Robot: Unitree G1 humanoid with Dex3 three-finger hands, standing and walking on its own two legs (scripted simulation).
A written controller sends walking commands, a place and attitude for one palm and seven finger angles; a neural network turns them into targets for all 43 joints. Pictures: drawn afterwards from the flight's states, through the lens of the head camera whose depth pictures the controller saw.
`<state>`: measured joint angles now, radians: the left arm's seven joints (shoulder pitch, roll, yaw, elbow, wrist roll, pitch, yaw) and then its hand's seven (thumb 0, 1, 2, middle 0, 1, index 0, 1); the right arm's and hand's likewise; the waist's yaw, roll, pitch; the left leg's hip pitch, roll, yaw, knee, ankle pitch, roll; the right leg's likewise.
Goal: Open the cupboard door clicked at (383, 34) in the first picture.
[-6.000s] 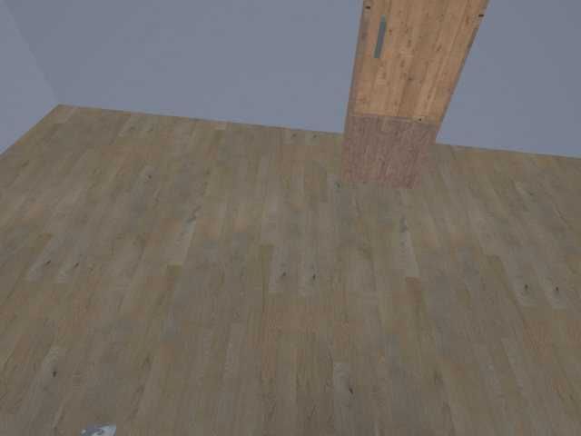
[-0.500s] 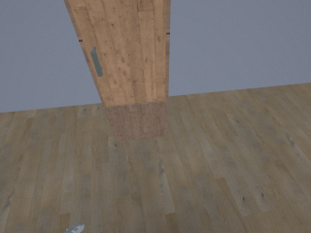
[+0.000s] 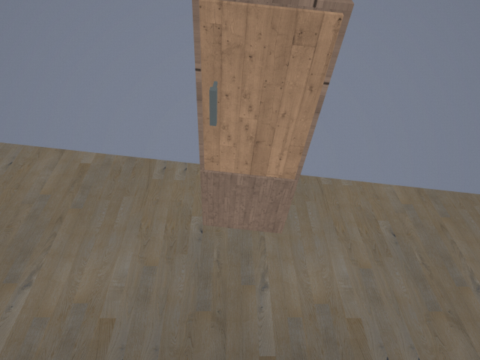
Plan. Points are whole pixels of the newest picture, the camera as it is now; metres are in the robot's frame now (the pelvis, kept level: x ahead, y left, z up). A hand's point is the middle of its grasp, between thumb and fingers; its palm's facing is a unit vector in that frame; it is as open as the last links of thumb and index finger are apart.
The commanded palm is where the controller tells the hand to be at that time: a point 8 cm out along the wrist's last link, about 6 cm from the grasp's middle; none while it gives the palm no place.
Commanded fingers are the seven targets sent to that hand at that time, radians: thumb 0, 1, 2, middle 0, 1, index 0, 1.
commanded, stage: take the last steps up to it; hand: left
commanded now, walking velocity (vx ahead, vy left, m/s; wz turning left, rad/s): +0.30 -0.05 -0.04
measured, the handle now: (214, 103) +0.81 +0.17 -0.02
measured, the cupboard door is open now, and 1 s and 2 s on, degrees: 0 0 0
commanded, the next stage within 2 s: come to a stop and stand still in 0.64 s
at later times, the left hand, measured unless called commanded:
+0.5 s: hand (186, 290) +0.29 +0.14 -0.17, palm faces -0.08 -0.98 -0.20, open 7.4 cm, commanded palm none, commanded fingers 0.00 0.90 0.90 -0.20 -0.30 -0.20 -0.30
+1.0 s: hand (195, 299) +0.28 +0.12 -0.18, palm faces +0.07 -0.98 -0.17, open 7.4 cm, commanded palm none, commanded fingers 0.00 0.90 0.90 -0.20 -0.30 -0.20 -0.30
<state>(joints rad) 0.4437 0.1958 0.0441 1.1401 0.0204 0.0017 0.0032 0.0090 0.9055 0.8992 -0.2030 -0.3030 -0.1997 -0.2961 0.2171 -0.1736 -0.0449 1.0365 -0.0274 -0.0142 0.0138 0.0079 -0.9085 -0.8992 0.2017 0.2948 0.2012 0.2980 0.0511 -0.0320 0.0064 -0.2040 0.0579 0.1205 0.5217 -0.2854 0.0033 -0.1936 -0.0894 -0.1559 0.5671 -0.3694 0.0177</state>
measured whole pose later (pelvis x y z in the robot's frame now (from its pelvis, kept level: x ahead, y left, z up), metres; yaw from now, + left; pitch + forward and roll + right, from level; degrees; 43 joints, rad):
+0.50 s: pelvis +0.16 -0.03 -0.02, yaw -2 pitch -1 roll +1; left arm 0.08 0.19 0.06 1.00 0.02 -0.04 -0.02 0.01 0.91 0.90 -0.20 -0.30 -0.20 -0.30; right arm 0.51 -0.09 -0.03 1.19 -0.03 -0.04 -0.02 0.01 -0.91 -0.90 0.21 0.30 0.21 0.30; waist -0.07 0.00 0.08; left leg 0.06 0.08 0.16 0.49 -0.49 -0.04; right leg -0.43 -0.06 -0.13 0.59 -0.14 -0.05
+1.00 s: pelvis +0.29 -0.05 +0.00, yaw -2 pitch -2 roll +0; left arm 0.29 0.16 0.02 1.09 0.01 0.02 0.04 0.01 0.91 0.90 -0.20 -0.30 -0.20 -0.30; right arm 0.09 -0.12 -0.02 1.02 -0.01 0.00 -0.02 0.00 -0.91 -0.90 0.20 0.29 0.20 0.30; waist 0.05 -0.04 0.07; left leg -0.30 0.04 0.11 0.52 -0.20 0.02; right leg -0.20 -0.03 -0.11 0.64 -0.42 0.00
